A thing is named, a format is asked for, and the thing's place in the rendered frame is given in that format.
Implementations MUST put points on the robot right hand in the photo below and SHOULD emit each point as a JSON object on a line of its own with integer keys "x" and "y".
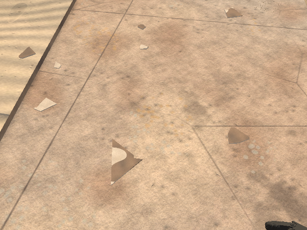
{"x": 284, "y": 225}

